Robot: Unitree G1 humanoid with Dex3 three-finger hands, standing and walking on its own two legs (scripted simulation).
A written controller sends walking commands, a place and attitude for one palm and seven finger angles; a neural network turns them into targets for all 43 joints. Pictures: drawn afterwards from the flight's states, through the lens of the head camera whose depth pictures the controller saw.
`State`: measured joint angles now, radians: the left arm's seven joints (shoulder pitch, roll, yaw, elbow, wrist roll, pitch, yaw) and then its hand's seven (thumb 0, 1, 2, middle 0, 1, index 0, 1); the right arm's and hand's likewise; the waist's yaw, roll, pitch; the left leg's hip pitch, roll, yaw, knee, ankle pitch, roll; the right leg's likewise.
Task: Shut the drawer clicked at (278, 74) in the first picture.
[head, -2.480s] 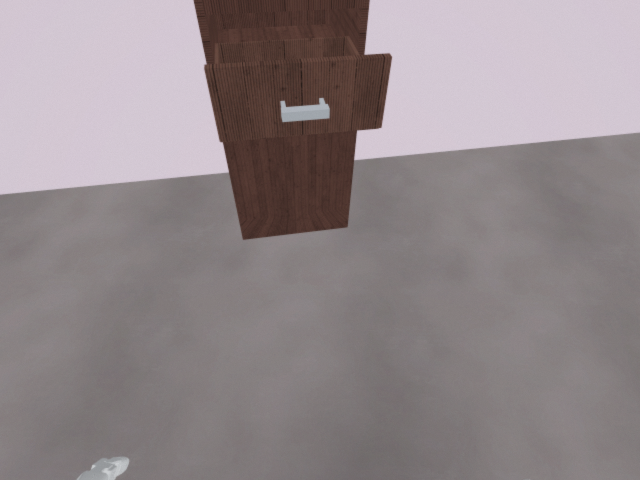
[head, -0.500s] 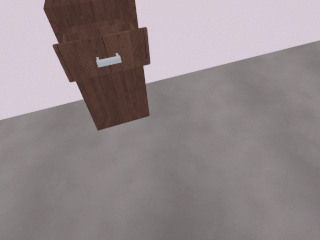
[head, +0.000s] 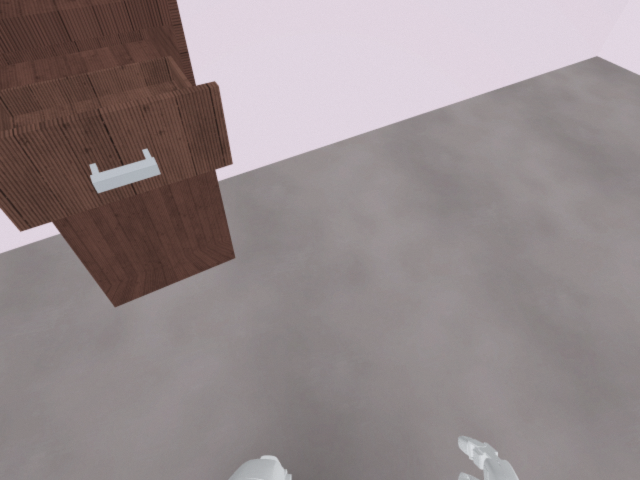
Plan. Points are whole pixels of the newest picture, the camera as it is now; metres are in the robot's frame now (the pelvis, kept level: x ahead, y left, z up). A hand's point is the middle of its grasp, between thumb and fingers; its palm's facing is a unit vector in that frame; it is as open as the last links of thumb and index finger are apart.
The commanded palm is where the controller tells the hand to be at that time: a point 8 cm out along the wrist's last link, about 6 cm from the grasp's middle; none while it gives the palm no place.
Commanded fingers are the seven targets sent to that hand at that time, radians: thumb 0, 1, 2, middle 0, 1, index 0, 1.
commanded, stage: walk to a spot facing it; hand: left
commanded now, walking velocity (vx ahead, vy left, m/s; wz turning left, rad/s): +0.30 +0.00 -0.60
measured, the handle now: (123, 167) +0.56 +0.43 +0.02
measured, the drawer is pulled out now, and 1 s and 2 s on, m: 0.30 0.30 0.30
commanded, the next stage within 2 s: none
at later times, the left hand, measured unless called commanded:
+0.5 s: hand (245, 351) +0.32 +0.17 -0.15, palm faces -0.32 -0.93 -0.17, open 7.4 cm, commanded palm none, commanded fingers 0.00 0.90 0.90 -0.20 -0.30 -0.20 -0.30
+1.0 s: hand (254, 321) +0.39 +0.17 -0.16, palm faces -0.49 -0.84 -0.23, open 7.4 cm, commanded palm none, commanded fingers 0.00 0.90 0.90 -0.20 -0.30 -0.20 -0.30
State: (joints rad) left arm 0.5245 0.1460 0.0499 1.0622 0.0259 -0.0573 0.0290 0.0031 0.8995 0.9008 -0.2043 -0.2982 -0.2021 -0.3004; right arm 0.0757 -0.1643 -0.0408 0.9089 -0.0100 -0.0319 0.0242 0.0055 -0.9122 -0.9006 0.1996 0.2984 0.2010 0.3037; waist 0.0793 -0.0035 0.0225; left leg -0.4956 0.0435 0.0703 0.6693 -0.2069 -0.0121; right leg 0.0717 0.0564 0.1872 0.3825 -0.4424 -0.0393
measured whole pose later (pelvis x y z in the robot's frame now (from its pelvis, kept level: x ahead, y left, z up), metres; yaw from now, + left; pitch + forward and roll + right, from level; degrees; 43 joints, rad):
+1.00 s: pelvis +0.21 +0.04 +0.00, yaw -36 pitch +1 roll +0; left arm 0.22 0.22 0.08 0.89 0.02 0.05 0.00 0.00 0.90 0.90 -0.20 -0.30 -0.20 -0.30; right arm 0.09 -0.20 -0.05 0.85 -0.01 0.02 -0.02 0.00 -0.91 -0.90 0.20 0.30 0.20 0.30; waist 0.04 -0.02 0.05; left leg -0.37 0.04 0.02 0.74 -0.40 -0.07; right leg -0.38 0.06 0.09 0.54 -0.17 -0.01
